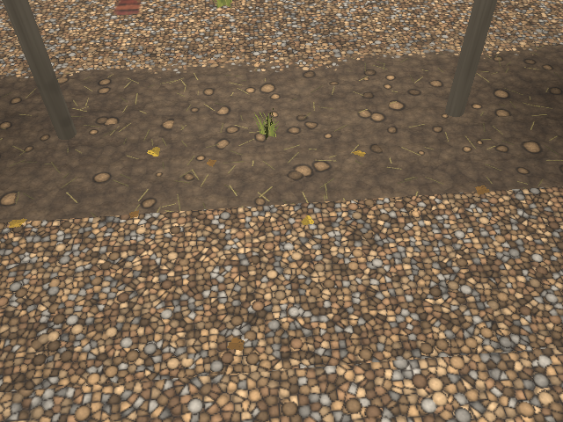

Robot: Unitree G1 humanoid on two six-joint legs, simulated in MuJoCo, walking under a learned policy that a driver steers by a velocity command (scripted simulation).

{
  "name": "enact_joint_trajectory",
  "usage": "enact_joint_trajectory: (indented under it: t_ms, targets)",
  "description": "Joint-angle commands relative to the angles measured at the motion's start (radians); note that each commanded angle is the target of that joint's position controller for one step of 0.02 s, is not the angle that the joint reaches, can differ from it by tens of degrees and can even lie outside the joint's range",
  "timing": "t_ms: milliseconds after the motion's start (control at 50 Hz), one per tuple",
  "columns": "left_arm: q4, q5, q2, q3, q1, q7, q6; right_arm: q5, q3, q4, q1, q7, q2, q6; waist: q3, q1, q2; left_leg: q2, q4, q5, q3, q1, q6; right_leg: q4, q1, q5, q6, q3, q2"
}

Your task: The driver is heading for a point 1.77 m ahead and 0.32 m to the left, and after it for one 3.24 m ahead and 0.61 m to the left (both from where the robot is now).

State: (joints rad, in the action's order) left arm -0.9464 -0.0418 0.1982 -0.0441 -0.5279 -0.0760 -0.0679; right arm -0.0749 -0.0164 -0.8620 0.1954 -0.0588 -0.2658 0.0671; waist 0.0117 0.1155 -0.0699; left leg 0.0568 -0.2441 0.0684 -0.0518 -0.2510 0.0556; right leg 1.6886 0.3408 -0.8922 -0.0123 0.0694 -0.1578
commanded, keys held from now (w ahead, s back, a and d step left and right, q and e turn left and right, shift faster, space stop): q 0.44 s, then no key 0.56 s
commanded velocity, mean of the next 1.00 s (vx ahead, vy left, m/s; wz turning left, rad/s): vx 0.04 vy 0.00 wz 0.30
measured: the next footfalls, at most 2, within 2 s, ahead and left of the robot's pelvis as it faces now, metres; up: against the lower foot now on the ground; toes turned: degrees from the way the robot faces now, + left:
right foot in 0.40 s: +0.20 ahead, -0.08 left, +0.00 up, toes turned +15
left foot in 0.80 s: +0.15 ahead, +0.13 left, +0.00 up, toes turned +24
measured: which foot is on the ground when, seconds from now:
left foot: down 0.00-0.42, up 0.44-0.78, down 0.80-1.00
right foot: up 0.00-0.38, down 0.40-1.00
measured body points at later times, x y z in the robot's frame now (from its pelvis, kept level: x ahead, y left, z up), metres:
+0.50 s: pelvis +0.12 -0.03 -0.01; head +0.14 -0.03 +0.44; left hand +0.21 +0.28 -0.08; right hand +0.29 -0.25 -0.13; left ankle +0.08 +0.10 -0.71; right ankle +0.16 -0.09 -0.76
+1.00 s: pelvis +0.14 -0.03 -0.02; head +0.17 -0.03 +0.43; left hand +0.17 +0.23 -0.14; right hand +0.35 -0.20 -0.15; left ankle +0.11 +0.12 -0.76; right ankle +0.16 -0.09 -0.76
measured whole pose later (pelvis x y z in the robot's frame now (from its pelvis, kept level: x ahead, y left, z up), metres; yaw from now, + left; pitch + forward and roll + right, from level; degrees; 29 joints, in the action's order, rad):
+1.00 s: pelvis +0.14 -0.03 -0.02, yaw +20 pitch +1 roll +0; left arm -0.80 0.00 0.19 0.07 -0.21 -0.10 -0.08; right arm 0.00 -0.05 -0.84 0.15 -0.07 -0.19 0.06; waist -0.02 0.00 -0.02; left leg 0.07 -0.54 -0.24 -0.03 -0.32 -0.05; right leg 0.54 0.27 -0.29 0.08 -0.11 -0.04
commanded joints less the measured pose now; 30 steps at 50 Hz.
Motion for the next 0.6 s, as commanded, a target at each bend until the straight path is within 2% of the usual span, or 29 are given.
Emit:
enact_joint_trajectory:
  t_ms: [20, 40, 60, 80, 100, 120, 140, 160, 180, 200, 220, 240, 280, 320, 340, 360, 380, 400, 420, 440, 460, 480, 500, 520, 540, 560, 580, 600]
  targets:
    - [0.191, -0.01, 0.161, 0.032, 0.074, -0.031, 0.04, -0.021, -0.069, 0.01, 0.306, -0.01, -0.189, -0.009, 0.365, -0.207, -0.004, 0.378, -0.347, 1.036, 0.353, 1.011, 0.353, 0.5, 0.872, -0.023, -0.106, -0.062, 0.066]
    - [0.263, -0.013, 0.117, 0.023, 0.152, 0.008, 0.034, -0.013, -0.054, 0.102, 0.071, -0.004, -0.147, -0.002, 0.26, -0.123, 0.074, 0.4, -0.256, 0.605, 0.379, 0.653, 0.324, 0.325, 0.811, 0.156, -0.081, 0.02, 0.15]
    - [0.269, -0.02, 0.102, 0.023, 0.182, 0.036, 0.031, 0.011, -0.039, 0.112, -0.004, -0.008, -0.135, 0.014, 0.09, -0.06, 0.089, 0.338, -0.16, 0.494, 0.301, 0.253, 0.325, 0.161, 0.655, 0.231, -0.055, 0.034, 0.203]
    - [0.253, -0.009, 0.101, 0.026, 0.148, 0.053, 0.027, 0.009, -0.047, 0.124, -0.02, -0.01, -0.153, 0.021, 0.01, -0.004, 0.062, 0.291, -0.082, 0.554, 0.252, -0.084, 0.347, 0.095, 0.428, 0.302, -0.052, 0.0, 0.224]
    - [0.241, -0.021, 0.073, 0.02, 0.127, 0.064, 0.013, 0.02, -0.034, 0.136, -0.01, 0.013, -0.109, 0.047, -0.037, -0.009, 0.037, 0.204, -0.03, 0.505, 0.222, -0.205, 0.343, -0.093, 0.371, 0.487, -0.037, 0.001, 0.239]
    - [0.232, -0.034, 0.066, 0.016, 0.118, 0.059, 0.006, 0.022, -0.032, 0.141, 0.025, 0.028, -0.096, 0.062, -0.032, -0.027, 0.032, 0.155, -0.046, 0.449, 0.213, -0.236, 0.347, -0.257, 0.358, 0.678, -0.045, -0.016, 0.237]
    - [0.218, -0.032, 0.08, 0.029, 0.106, 0.053, -0.002, 0.027, -0.04, 0.16, 0.01, 0.036, -0.123, 0.075, 0.021, -0.034, 0.083, 0.087, -0.053, 0.355, 0.151, -0.258, 0.31, -0.539, 0.232, 0.85, -0.058, -0.061, 0.229]
    - [0.213, -0.018, 0.064, 0.031, 0.157, 0.048, 0.003, 0.034, -0.054, 0.154, 0.031, 0.04, -0.167, 0.08, 0.022, -0.052, 0.048, 0.053, -0.058, 0.356, 0.135, -0.276, 0.275, -0.709, 0.147, 0.885, -0.067, -0.114, 0.206]
    - [0.221, -0.014, 0.073, 0.04, 0.21, 0.048, 0.007, 0.038, -0.059, 0.132, 0.076, 0.032, -0.187, 0.084, 0.027, -0.052, -0.013, 0.08, -0.058, 0.448, 0.192, -0.277, 0.265, -0.735, 0.074, 0.85, -0.065, -0.119, 0.197]
    - [0.218, -0.013, 0.089, 0.048, 0.221, 0.052, 0.014, 0.042, -0.071, 0.146, 0.073, 0.025, -0.191, 0.079, 0.037, -0.055, -0.031, 0.111, -0.051, 0.432, 0.24, -0.224, 0.271, -0.785, 0.076, 0.797, -0.068, -0.106, 0.186]
    - [0.215, -0.015, 0.121, 0.061, 0.232, 0.057, 0.02, 0.05, -0.079, 0.161, 0.078, 0.015, -0.187, 0.073, 0.045, -0.067, -0.022, 0.139, -0.057, 0.366, 0.297, -0.149, 0.28, -0.855, 0.088, 0.78, -0.071, -0.08, 0.183]
    - [0.22, -0.018, 0.142, 0.071, 0.27, 0.066, 0.027, 0.049, -0.09, 0.172, 0.088, 0.011, -0.185, 0.062, 0.052, -0.093, -0.009, 0.164, -0.074, 0.32, 0.352, -0.05, 0.294, -0.914, 0.137, 0.757, -0.073, -0.063, 0.178]
    - [0.254, -0.017, 0.136, 0.079, 0.39, 0.085, 0.041, 0.04, -0.098, 0.164, 0.157, 0.015, -0.16, 0.037, 0.081, -0.154, -0.005, 0.222, -0.108, 0.25, 0.469, 0.158, 0.321, -0.999, 0.268, 0.677, -0.064, -0.021, 0.188]
    - [0.279, -0.002, 0.134, 0.087, 0.476, 0.101, 0.041, 0.039, -0.093, 0.159, 0.207, 0.029, -0.123, 0.018, 0.095, -0.188, -0.004, 0.233, -0.119, 0.139, 0.54, 0.265, 0.304, -1.076, 0.314, 0.626, -0.039, -0.003, 0.183]
    - [0.282, 0.009, 0.141, 0.094, 0.488, 0.104, 0.037, 0.04, -0.091, 0.166, 0.2, 0.034, -0.119, 0.012, 0.101, -0.183, -0.009, 0.22, -0.121, 0.098, 0.551, 0.259, 0.288, -1.119, 0.275, 0.631, -0.019, -0.01, 0.171]
    - [0.277, 0.022, 0.148, 0.101, 0.473, 0.105, 0.03, 0.043, -0.089, 0.176, 0.163, 0.036, -0.12, 0.007, 0.105, -0.155, -0.001, 0.191, -0.125, 0.062, 0.54, 0.206, 0.264, -1.19, 0.181, 0.679, 0.011, -0.028, 0.156]
    - [0.268, 0.036, 0.157, 0.11, 0.433, 0.102, 0.024, 0.045, -0.086, 0.188, 0.112, 0.031, -0.124, 0.003, 0.11, -0.113, 0.009, 0.152, -0.121, 0.039, 0.516, 0.093, 0.236, -1.269, 0.013, 0.763, 0.052, -0.051, 0.145]
    - [0.263, 0.047, 0.18, 0.126, 0.378, 0.102, 0.017, 0.039, -0.075, 0.193, 0.096, 0.024, -0.107, 0.002, 0.135, -0.077, 0.02, 0.107, -0.131, -0.025, 0.487, -0.049, 0.188, -1.293, -0.203, 0.861, 0.119, -0.044, 0.177]
    - [0.261, 0.047, 0.219, 0.143, 0.267, 0.11, 0.007, 0.04, -0.051, 0.211, 0.104, 0.02, -0.04, -0.001, 0.207, -0.035, 0.108, 0.011, -0.254, -0.247, 0.398, -0.221, 0.104, -1.321, -0.471, 1.072, 0.252, 0.068, 0.312]
    - [0.28, 0.007, 0.279, 0.168, 0.196, 0.122, -0.009, 0.035, -0.02, 0.252, 0.159, 0.027, 0.054, 0.003, 0.283, -0.041, 0.314, -0.187, -0.462, -0.679, 0.214, -0.53, -0.038, -1.369, -0.749, 1.346, 0.551, 0.451, 0.626]
    - [0.267, -0.052, 0.244, 0.17, 0.171, 0.127, -0.019, 0.038, -0.056, 0.232, 0.076, 0.042, -0.063, -0.001, 0.127, 0.002, 0.115, -0.137, -0.639, -0.753, 0.216, -0.642, -0.105, -1.426, -0.634, 1.352, 0.502, 0.452, 0.665]
    - [0.277, -0.025, 0.226, 0.17, 0.25, 0.114, -0.021, 0.031, -0.069, 0.188, 0.09, 0.063, -0.099, -0.015, 0.108, -0.045, 0.078, -0.116, -0.709, -0.663, 0.211, -0.583, -0.136, -1.437, -0.531, 1.318, 0.415, 0.317, 0.579]
    - [0.317, 0.008, 0.172, 0.153, 0.371, 0.09, -0.021, 0.012, -0.084, 0.153, 0.133, 0.078, -0.128, -0.023, 0.096, -0.104, 0.139, -0.115, -0.75, -0.573, 0.191, -0.522, -0.159, -1.432, -0.424, 1.297, 0.35, 0.204, 0.501]
    - [0.328, 0.034, 0.154, 0.147, 0.41, 0.073, -0.022, -0.005, -0.083, 0.141, 0.153, 0.076, -0.107, -0.023, 0.095, -0.131, 0.207, -0.121, -0.786, -0.481, 0.174, -0.456, -0.158, -1.424, -0.339, 1.334, 0.319, 0.125, 0.437]
    - [0.342, 0.028, 0.175, 0.162, 0.428, 0.063, -0.016, -0.022, -0.071, 0.134, 0.167, 0.063, -0.073, -0.024, 0.089, -0.148, 0.211, -0.13, -0.881, -0.419, 0.121, -0.397, -0.155, -1.426, -0.236, 1.347, 0.311, 0.064, 0.407]
    - [0.354, 0.01, 0.182, 0.169, 0.43, 0.057, -0.012, -0.011, -0.066, 0.12, 0.182, 0.051, -0.051, -0.028, 0.096, -0.147, 0.192, -0.143, -0.952, -0.377, 0.091, -0.363, -0.153, -1.438, -0.167, 1.32, 0.313, 0.024, 0.391]
    - [0.357, -0.004, 0.185, 0.176, 0.42, 0.054, -0.011, 0.008, -0.06, 0.112, 0.182, 0.044, -0.036, -0.032, 0.085, -0.136, 0.171, -0.144, -0.977, -0.34, 0.082, -0.353, -0.156, -1.45, -0.126, 1.268, 0.314, -0.002, 0.384]
    - [0.356, -0.006, 0.185, 0.179, 0.408, 0.051, -0.011, 0.021, -0.054, 0.108, 0.169, 0.039, -0.029, -0.034, 0.069, -0.124, 0.153, -0.132, -0.955, -0.304, 0.08, -0.355, -0.16, -1.461, -0.111, 1.189, 0.309, -0.018, 0.377]
Velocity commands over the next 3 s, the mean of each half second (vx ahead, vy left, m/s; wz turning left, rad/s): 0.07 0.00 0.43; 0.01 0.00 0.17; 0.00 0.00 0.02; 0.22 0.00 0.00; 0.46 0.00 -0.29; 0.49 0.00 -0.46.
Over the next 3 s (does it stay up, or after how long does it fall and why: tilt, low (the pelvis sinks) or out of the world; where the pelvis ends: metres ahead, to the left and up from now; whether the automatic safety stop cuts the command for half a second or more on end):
stays up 0.76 0.29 -0.21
